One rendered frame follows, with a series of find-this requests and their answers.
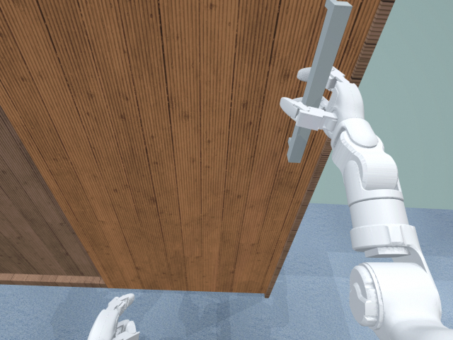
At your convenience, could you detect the handle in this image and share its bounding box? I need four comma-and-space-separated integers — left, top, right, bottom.
287, 0, 352, 163

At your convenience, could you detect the left robot hand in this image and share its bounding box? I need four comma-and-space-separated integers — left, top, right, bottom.
87, 293, 139, 340

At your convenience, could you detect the right robot hand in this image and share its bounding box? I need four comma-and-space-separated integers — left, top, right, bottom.
280, 67, 365, 139

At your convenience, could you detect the right robot upper arm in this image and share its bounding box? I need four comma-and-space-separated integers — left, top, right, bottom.
349, 262, 453, 340

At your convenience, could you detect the wardrobe door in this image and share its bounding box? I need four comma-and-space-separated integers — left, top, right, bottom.
0, 0, 381, 293
0, 105, 101, 277

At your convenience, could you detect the robot right forearm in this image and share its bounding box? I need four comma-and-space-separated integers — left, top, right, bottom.
331, 118, 442, 320

